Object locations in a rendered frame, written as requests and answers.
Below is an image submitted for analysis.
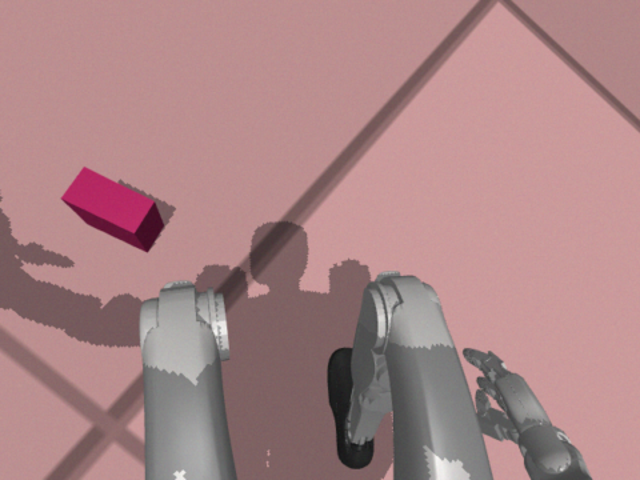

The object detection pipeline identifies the right robot foot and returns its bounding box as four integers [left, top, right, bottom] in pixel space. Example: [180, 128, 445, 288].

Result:
[327, 348, 374, 469]

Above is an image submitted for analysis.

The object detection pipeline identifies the right robot arm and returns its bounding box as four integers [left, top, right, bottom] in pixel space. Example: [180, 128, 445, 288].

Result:
[518, 425, 593, 480]

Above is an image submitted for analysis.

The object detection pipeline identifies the right robot hand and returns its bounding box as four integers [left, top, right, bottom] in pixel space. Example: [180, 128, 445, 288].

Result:
[463, 348, 552, 444]

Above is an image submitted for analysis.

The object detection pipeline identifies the carton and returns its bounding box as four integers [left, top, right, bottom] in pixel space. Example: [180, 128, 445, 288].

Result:
[61, 167, 164, 253]

